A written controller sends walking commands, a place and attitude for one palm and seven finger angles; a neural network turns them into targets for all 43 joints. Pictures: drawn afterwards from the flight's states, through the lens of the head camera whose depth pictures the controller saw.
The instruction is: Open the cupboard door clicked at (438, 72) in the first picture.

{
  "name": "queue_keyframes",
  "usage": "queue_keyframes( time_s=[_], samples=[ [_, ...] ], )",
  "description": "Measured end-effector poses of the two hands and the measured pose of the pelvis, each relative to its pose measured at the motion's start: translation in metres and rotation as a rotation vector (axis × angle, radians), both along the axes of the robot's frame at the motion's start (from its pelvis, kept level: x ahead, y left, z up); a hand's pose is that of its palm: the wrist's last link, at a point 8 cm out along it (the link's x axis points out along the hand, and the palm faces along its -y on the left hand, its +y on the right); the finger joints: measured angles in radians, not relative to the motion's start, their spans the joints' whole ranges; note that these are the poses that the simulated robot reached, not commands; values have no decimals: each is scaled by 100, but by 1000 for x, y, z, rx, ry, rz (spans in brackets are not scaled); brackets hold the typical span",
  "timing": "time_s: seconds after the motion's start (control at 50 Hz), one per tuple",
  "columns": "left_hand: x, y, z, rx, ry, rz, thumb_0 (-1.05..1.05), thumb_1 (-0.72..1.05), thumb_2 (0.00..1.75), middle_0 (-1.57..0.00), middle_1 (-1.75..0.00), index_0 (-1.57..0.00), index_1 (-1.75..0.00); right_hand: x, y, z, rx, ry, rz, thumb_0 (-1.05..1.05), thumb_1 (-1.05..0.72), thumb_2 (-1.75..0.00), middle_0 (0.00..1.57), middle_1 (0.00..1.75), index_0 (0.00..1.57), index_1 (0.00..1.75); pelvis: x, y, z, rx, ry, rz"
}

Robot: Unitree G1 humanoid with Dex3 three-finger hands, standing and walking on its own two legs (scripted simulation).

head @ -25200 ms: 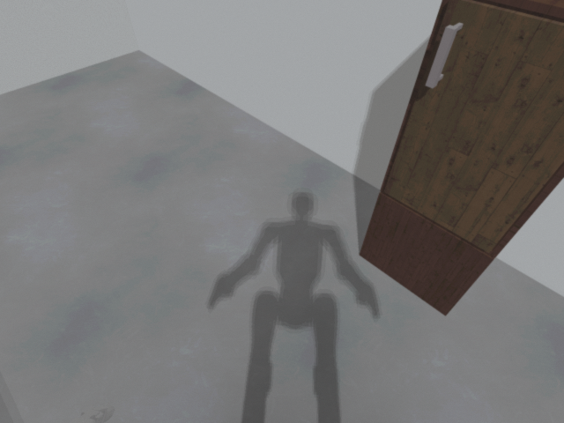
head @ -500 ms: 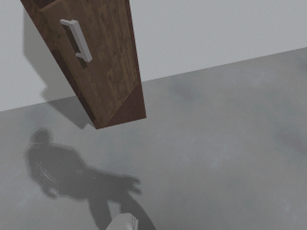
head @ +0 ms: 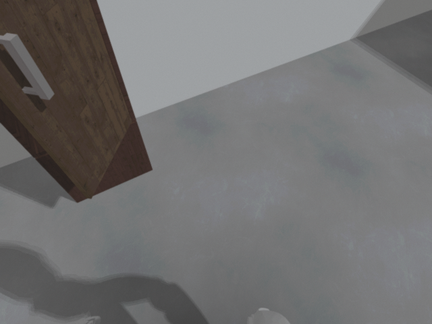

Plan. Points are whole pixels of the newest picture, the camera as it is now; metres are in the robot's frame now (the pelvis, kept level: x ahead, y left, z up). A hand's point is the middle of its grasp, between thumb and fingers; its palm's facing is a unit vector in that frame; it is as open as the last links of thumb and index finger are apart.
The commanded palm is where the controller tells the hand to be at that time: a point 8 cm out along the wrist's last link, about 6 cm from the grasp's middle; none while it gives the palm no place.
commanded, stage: walk to a spot facing it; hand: left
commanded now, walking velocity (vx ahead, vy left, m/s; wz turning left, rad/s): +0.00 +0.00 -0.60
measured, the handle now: (20, 68) +0.51 +0.43 +0.14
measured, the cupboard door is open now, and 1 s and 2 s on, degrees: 49 49 49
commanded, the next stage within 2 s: turn to face it in 1.82 s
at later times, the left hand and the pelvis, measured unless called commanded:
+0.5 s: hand (148, 293) +0.18 +0.17 -0.18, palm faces -0.28 -0.95 -0.17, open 7.4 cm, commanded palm none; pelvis +0.07 +0.00 +0.00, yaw -18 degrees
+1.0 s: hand (253, 201) +0.42 -0.06 -0.17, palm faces -0.57 -0.80 -0.21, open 7.4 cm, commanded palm none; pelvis +0.22 -0.15 -0.01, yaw -34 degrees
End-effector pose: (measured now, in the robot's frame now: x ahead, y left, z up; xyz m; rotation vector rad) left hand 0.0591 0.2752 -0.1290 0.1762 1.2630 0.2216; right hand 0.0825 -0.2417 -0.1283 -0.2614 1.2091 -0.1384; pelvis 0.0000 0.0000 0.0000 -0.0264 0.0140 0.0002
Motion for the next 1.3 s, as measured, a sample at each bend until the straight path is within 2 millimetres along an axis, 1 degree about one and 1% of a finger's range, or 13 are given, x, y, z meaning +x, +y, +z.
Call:
queue_keyframes(
  time_s=[0.12,0.24,0.42,0.48,0.56,0.7,0.8,0.86,0.9,0.94,1.02,1.12,1.3],
  samples=[
    [48,-25,0,59,-50,-139,1,91,90,-20,-30,-20,-30,-47,-43,-27,12,73,-157,0,-90,-90,21,30,20,30,4,-20,-16,21,-5,-85],
    [63,-49,7,42,-29,-207,0,91,90,-20,-30,-20,-30,-57,-58,-8,3,68,-231,0,-91,-90,20,30,20,29,9,-24,-2,48,-9,-152],
    [95,-57,-12,-61,13,-287,1,91,90,-21,-30,-20,-30,-29,-40,10,-18,-45,-301,0,-91,-90,20,30,20,29,48,-9,-2,23,10,-259],
    [120,-57,-20,-78,36,-327,1,91,90,-20,-30,-20,-30,-32,-28,10,-40,-59,-337,0,-91,-90,20,30,20,29,64,-3,-5,6,8,-304],
    [171,-71,-13,-98,10,-401,1,91,90,-20,-30,-20,-30,-54,-8,17,-21,19,-410,0,-91,-90,21,30,20,29,89,-9,4,-1,9,-351],
    [271,-135,-5,-126,-67,-543,1,91,90,-20,-30,-19,-30,-102,28,14,65,227,-578,0,-91,-90,21,30,20,29,131,-33,6,-2,7,-449],
    [342,-211,-7,-137,-107,-680,1,91,90,-20,-30,-19,-30,-123,44,3,153,364,-704,0,-91,-90,21,30,20,29,164,-65,-6,9,1,-512],
    [378,-257,-13,-136,-169,-730,1,91,90,-20,-30,-19,-30,-124,39,-9,212,434,-755,0,-91,-90,21,30,20,29,185,-97,-20,21,-13,-535],
    [391,-277,-16,-128,-209,-730,1,91,90,-20,-30,-20,-30,-114,23,-19,238,447,-781,0,-91,-90,21,30,20,29,195,-116,-27,33,-24,-562],
    [393,-286,-14,-110,-188,-723,0,91,90,-20,-30,-20,-30,-89,-4,-24,229,401,-794,0,-91,-90,21,30,20,29,204,-129,-23,28,-38,-570],
    [381,-293,-6,-65,-74,-717,0,91,90,-20,-30,-20,-30,-14,-76,-21,171,209,-775,1,-91,-90,21,30,20,29,225,-154,-6,36,-27,-597],
    [379,-285,6,-3,6,-661,-1,95,90,-20,-30,-20,-30,79,-153,-11,118,2,-722,0,-91,-90,20,30,20,29,258,-183,6,51,-11,-630],
    [357,-286,2,14,206,-553,0,92,90,-20,-30,-20,-30,219,-238,-1,87,-158,-643,0,-91,-90,20,30,20,29,335,-227,4,32,-18,-659]
  ],
)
